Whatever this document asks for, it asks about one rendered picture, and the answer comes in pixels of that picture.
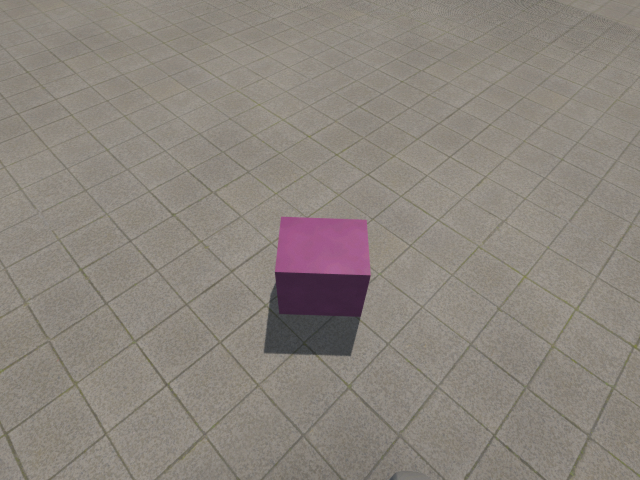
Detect carton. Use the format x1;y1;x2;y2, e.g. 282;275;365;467
275;217;371;317

